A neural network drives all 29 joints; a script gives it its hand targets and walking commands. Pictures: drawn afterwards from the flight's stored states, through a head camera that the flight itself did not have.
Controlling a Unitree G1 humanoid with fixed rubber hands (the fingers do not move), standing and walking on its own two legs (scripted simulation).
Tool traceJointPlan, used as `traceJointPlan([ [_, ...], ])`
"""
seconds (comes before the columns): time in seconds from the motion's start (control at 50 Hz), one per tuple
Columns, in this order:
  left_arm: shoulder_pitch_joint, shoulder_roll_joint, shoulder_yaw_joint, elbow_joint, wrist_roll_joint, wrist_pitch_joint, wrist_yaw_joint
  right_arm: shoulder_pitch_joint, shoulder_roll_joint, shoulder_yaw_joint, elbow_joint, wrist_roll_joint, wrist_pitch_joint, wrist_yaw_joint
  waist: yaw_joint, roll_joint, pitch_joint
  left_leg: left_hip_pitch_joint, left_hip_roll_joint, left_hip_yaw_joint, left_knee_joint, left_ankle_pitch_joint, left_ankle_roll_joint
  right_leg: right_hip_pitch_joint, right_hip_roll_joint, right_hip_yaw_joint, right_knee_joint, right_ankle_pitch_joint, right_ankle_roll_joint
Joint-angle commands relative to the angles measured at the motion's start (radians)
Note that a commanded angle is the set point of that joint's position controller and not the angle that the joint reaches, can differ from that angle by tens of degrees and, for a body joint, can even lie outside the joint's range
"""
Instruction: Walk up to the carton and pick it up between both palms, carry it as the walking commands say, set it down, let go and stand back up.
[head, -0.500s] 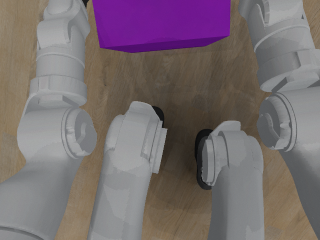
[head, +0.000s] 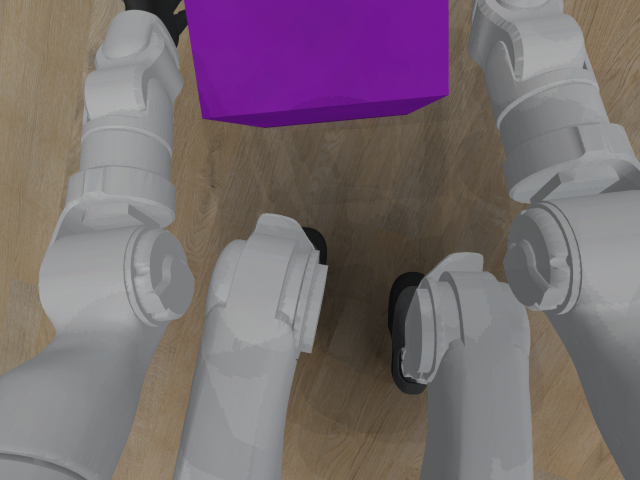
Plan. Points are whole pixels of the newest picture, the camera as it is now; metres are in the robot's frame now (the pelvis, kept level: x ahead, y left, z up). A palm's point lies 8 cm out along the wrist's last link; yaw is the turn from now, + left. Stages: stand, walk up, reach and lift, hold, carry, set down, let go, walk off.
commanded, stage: set down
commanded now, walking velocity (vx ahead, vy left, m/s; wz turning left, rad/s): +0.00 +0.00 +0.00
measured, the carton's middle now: (322, 20) +0.53 +0.12 -0.24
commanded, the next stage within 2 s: none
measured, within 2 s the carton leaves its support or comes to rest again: neither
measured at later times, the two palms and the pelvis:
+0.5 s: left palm (155, 16) +0.49 +0.27 -0.17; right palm out of the picture +0.57 -0.03 -0.16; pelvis -0.01 +0.00 +0.00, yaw +0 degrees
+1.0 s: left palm (112, 8) +0.49 +0.31 -0.16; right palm out of the picture +0.58 -0.06 -0.15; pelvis -0.02 +0.01 +0.00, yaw +1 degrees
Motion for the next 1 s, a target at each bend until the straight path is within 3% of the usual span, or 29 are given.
traceJointPlan([
  [0.0,-0.634,-0.748,-0.298,-0.099,-0.088,-0.030,-0.261,-0.506,0.831,0.245,-0.111,0.055,-0.024,0.221,0.115,-0.116,-1.023,0.607,-0.076,-0.063,-0.128,0.401,0.000,0.282,-0.014,0.043,-0.199,0.253,-0.010],
  [0.02,-0.624,-0.690,-0.285,-0.116,-0.045,-0.035,-0.257,-0.448,0.894,0.249,-0.062,0.037,-0.010,0.227,0.162,-0.105,-1.014,0.594,-0.076,-0.041,-0.125,0.412,-0.003,0.276,-0.010,0.058,-0.214,0.261,-0.009],
  [0.04,-0.620,-0.743,-0.301,-0.102,-0.074,-0.025,-0.262,-0.474,0.800,0.204,-0.099,0.012,-0.025,0.213,0.064,-0.092,-0.986,0.571,-0.073,-0.052,-0.113,0.382,-0.012,0.259,-0.013,0.052,-0.228,0.247,-0.013],
  [0.06,-0.598,-0.677,-0.287,-0.104,-0.066,-0.033,-0.260,-0.523,0.812,0.271,-0.138,0.051,-0.028,0.212,0.128,-0.138,-1.024,0.609,-0.066,-0.060,-0.113,0.407,-0.006,0.304,-0.021,0.045,-0.198,0.261,-0.004],
  [0.12,-0.611,-0.658,-0.259,-0.103,-0.066,-0.030,-0.267,-0.447,0.814,0.219,-0.062,0.019,-0.009,0.208,0.090,-0.125,-0.999,0.510,-0.059,-0.028,-0.091,0.368,-0.005,0.336,-0.033,0.077,-0.233,0.293,-0.007],
  [0.18,-0.576,-0.602,-0.268,-0.085,-0.050,-0.038,-0.244,-0.419,0.714,0.203,-0.073,0.021,-0.026,0.208,0.115,-0.055,-1.004,0.582,-0.058,-0.034,-0.106,0.390,-0.020,0.288,-0.023,0.048,-0.199,0.270,-0.009],
  [0.24,-0.552,-0.574,-0.246,-0.106,-0.054,-0.051,-0.228,-0.472,0.686,0.234,-0.114,0.047,-0.034,0.194,0.135,-0.086,-1.020,0.568,-0.059,-0.026,-0.094,0.402,-0.014,0.326,-0.024,0.048,-0.204,0.283,-0.003],
  [0.26,-0.541,-0.529,-0.220,-0.098,-0.066,-0.054,-0.213,-0.479,0.599,0.199,-0.089,0.016,-0.033,0.173,0.088,-0.121,-1.001,0.603,-0.060,-0.048,-0.122,0.409,-0.021,0.332,-0.034,0.023,-0.195,0.293,0.009],
  [0.28,-0.579,-0.439,-0.202,-0.127,-0.046,-0.074,-0.199,-0.438,0.597,0.197,-0.092,0.024,-0.035,0.173,0.139,-0.091,-1.041,0.607,-0.055,-0.043,-0.105,0.401,-0.016,0.331,-0.034,0.052,-0.190,0.272,-0.001],
  [0.32,-0.529,-0.414,-0.160,-0.029,-0.073,-0.072,-0.179,-0.434,0.491,0.192,-0.081,0.020,-0.035,0.141,0.111,-0.066,-1.044,0.567,-0.037,-0.032,-0.091,0.374,-0.030,0.386,-0.049,0.074,-0.228,0.277,-0.008],
  [0.36,-0.462,-0.157,-0.095,-0.007,-0.020,-0.102,-0.120,-0.415,0.336,0.181,-0.064,0.023,-0.040,0.112,0.157,-0.170,-1.040,0.569,-0.042,-0.036,-0.110,0.345,-0.015,0.391,-0.061,0.044,-0.220,0.248,0.027],
  [0.4,-0.439,-0.039,-0.110,0.059,-0.017,-0.117,-0.075,-0.425,0.147,0.140,-0.064,0.042,-0.045,0.074,0.147,-0.057,-0.992,0.580,-0.028,-0.033,-0.128,0.332,-0.034,0.365,-0.067,0.060,-0.214,0.226,0.019],
  [0.46,-0.396,0.198,-0.080,0.042,-0.082,-0.161,0.018,-0.403,-0.130,0.110,-0.086,0.043,-0.069,-0.001,0.091,-0.098,-1.157,0.699,-0.024,-0.047,-0.123,0.375,-0.042,0.494,-0.089,0.029,-0.212,0.253,0.033],
  [0.48,-0.352,0.219,-0.067,0.090,-0.072,-0.155,0.025,-0.391,-0.116,0.126,-0.058,0.076,-0.056,-0.004,0.135,-0.104,-1.090,0.668,-0.015,-0.054,-0.147,0.381,-0.038,0.449,-0.096,0.030,-0.200,0.265,0.039],
  [0.52,-0.431,0.224,-0.110,-0.020,-0.127,-0.187,0.055,-0.434,-0.184,0.094,-0.144,0.067,-0.073,-0.024,0.110,-0.025,-1.212,0.710,-0.015,-0.057,-0.134,0.429,-0.036,0.455,-0.086,0.063,-0.203,0.284,0.017],
  [0.54,-0.395,0.246,-0.059,0.109,-0.099,-0.186,0.065,-0.441,-0.136,0.172,-0.106,0.111,-0.070,-0.024,0.147,-0.053,-1.196,0.732,-0.013,-0.051,-0.136,0.462,-0.029,0.468,-0.086,0.060,-0.212,0.314,0.035],
  [0.56,-0.381,0.234,-0.101,0.056,-0.130,-0.191,0.067,-0.436,-0.159,0.155,-0.148,0.125,-0.073,-0.023,0.130,-0.026,-1.278,0.791,-0.005,-0.065,-0.126,0.507,-0.029,0.462,-0.098,0.059,-0.188,0.333,0.027],
  [0.58,-0.404,0.292,-0.035,0.050,-0.108,-0.194,0.077,-0.473,-0.175,0.199,-0.177,0.135,-0.084,-0.022,0.191,-0.062,-1.314,0.760,-0.005,-0.059,-0.113,0.543,-0.021,0.511,-0.091,0.083,-0.189,0.397,0.028],
  [0.62,-0.371,0.291,-0.044,0.156,-0.104,-0.192,0.082,-0.395,-0.228,0.147,-0.044,0.118,-0.079,-0.026,0.164,-0.051,-1.260,0.742,-0.007,-0.051,-0.125,0.503,-0.037,0.466,-0.106,0.054,-0.174,0.315,0.031],
  [0.7,-0.360,0.270,-0.093,0.096,-0.180,-0.204,0.075,-0.423,-0.240,0.179,-0.177,0.144,-0.094,-0.019,0.101,-0.108,-1.349,0.784,0.005,-0.075,-0.124,0.552,-0.022,0.486,-0.111,0.048,-0.185,0.367,0.033],
  [0.72,-0.382,0.335,-0.058,0.028,-0.182,-0.223,0.082,-0.455,-0.264,0.164,-0.303,0.144,-0.099,-0.026,0.141,-0.125,-1.348,0.747,0.004,-0.057,-0.105,0.574,-0.018,0.472,-0.123,0.068,-0.194,0.376,0.043],
  [0.78,-0.423,0.332,-0.094,0.062,-0.200,-0.207,0.088,-0.451,-0.273,0.202,-0.172,0.154,-0.074,-0.022,0.141,-0.102,-1.385,0.851,0.002,-0.057,-0.128,0.623,-0.022,0.442,-0.113,0.045,-0.179,0.366,0.039],
  [0.8,-0.387,0.307,-0.110,0.102,-0.187,-0.208,0.078,-0.449,-0.264,0.208,-0.152,0.175,-0.069,-0.015,0.180,-0.073,-1.338,0.852,0.003,-0.064,-0.113,0.612,-0.012,0.348,-0.125,0.054,-0.181,0.301,0.038],
  [0.82,-0.378,0.291,-0.134,0.096,-0.223,-0.199,0.073,-0.421,-0.194,0.236,-0.187,0.178,-0.071,-0.008,0.127,-0.092,-1.331,0.836,-0.001,-0.077,-0.130,0.579,-0.010,0.416,-0.124,0.051,-0.207,0.312,0.033],
  [0.86,-0.437,0.339,-0.120,0.000,-0.253,-0.185,0.063,-0.493,-0.252,0.240,-0.273,0.192,-0.063,-0.012,0.125,-0.133,-1.415,0.820,0.002,-0.056,-0.134,0.534,-0.013,0.496,-0.133,0.045,-0.191,0.327,0.033],
  [0.88,-0.403,0.350,-0.120,-0.048,-0.245,-0.184,0.075,-0.454,-0.297,0.201,-0.312,0.192,-0.059,-0.017,0.140,-0.098,-1.532,0.908,0.002,-0.053,-0.118,0.598,-0.010,0.553,-0.125,0.045,-0.161,0.369,0.030],
  [0.9,-0.409,0.353,-0.144,-0.151,-0.262,-0.174,0.080,-0.422,-0.313,0.161,-0.359,0.182,-0.055,-0.023,0.102,-0.058,-1.585,1.005,-0.003,-0.072,-0.141,0.614,-0.017,0.533,-0.108,0.027,-0.172,0.340,0.034],
  [0.96,-0.377,0.301,-0.164,-0.063,-0.261,-0.131,0.079,-0.387,-0.302,0.153,-0.236,0.151,-0.018,-0.027,0.071,-0.032,-1.464,1.032,-0.016,-0.083,-0.184,0.542,-0.031,0.447,-0.106,0.004,-0.220,0.236,0.023],
  [0.98,-0.360,0.332,-0.145,-0.075,-0.246,-0.111,0.082,-0.441,-0.280,0.198,-0.256,0.192,0.004,-0.018,0.132,-0.023,-1.453,1.026,-0.009,-0.101,-0.211,0.474,-0.020,0.435,-0.110,0.021,-0.218,0.190,0.016],
])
